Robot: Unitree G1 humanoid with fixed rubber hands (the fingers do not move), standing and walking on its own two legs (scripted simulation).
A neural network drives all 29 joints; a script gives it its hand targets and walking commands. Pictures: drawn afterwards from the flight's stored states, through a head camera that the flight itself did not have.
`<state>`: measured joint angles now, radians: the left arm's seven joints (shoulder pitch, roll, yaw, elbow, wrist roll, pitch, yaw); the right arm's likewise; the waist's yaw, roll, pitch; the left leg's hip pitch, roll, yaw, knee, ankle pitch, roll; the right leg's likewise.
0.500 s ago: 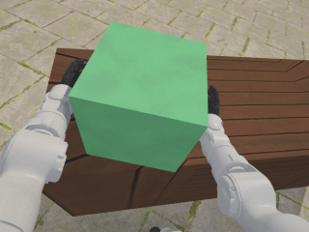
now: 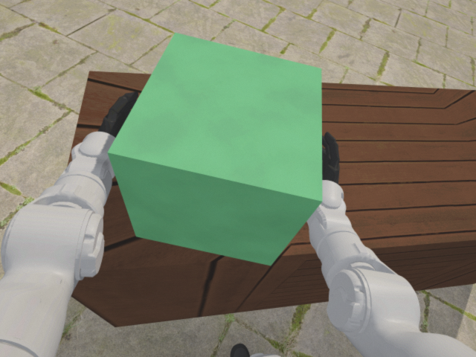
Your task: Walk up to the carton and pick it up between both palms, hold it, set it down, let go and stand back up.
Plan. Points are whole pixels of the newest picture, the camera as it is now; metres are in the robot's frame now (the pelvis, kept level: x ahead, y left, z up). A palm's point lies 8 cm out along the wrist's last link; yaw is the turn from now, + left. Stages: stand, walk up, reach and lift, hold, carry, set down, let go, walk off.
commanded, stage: reach and lift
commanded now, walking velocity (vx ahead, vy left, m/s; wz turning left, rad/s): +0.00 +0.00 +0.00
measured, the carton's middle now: (225, 155) +0.46 -0.05 +0.03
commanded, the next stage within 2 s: none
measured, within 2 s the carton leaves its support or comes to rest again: leaves its support in 1.48 s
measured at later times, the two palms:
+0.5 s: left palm (115, 134) +0.48 +0.14 +0.07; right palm (324, 179) +0.37 -0.22 +0.06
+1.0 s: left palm (114, 134) +0.48 +0.14 +0.07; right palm (323, 179) +0.37 -0.22 +0.05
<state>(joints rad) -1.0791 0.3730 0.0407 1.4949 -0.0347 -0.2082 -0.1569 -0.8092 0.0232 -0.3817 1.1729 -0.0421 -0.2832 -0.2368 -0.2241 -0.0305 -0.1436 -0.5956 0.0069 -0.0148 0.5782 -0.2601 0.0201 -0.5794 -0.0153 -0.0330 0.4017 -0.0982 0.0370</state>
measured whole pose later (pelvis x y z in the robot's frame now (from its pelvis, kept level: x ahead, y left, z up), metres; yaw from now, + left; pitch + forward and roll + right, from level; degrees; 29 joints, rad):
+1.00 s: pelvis +0.02 -0.01 +0.02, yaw +0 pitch +11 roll -2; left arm -0.99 0.29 0.21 1.33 0.23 -0.22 -0.20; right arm -0.66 0.05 -0.46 1.07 -0.16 -0.47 -0.21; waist -0.13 -0.06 -0.04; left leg -0.38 0.02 0.02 0.40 -0.21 0.00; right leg -0.36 -0.01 -0.05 0.20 -0.04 0.02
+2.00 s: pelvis +0.01 +0.01 +0.02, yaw -1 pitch -2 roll -1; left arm -0.98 0.25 0.20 1.04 0.08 0.14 -0.13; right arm -0.73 -0.05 -0.32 0.81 -0.01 0.01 -0.17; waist -0.12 -0.01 -0.01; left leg -0.09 -0.03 0.03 0.32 -0.20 0.04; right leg -0.12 -0.05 -0.01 0.21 -0.07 0.05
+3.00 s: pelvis +0.00 -0.02 +0.02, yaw +1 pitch -3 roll -1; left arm -0.64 0.10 0.24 0.35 0.10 0.56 -0.01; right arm -0.65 -0.18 -0.09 0.62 0.21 0.27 -0.12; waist -0.06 -0.03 -0.05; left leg -0.10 0.01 -0.02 0.33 -0.18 0.00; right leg -0.13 -0.01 -0.04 0.25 -0.08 0.01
